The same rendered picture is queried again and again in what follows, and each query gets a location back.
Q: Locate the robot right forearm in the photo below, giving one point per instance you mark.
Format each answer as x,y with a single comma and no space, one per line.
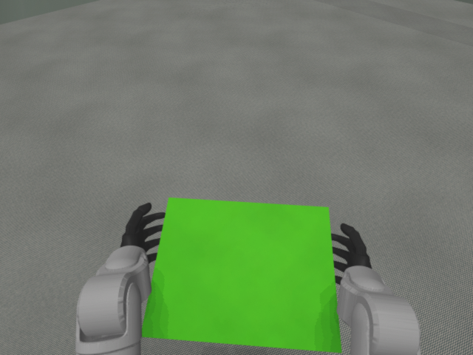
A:
381,323

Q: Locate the robot left forearm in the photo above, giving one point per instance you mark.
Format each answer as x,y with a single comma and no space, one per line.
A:
108,315

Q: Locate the right robot hand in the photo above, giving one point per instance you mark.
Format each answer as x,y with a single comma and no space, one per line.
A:
357,254

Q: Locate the carton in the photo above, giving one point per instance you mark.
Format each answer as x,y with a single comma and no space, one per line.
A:
241,273

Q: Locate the left robot hand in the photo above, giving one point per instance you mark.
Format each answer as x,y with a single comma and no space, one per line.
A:
135,234

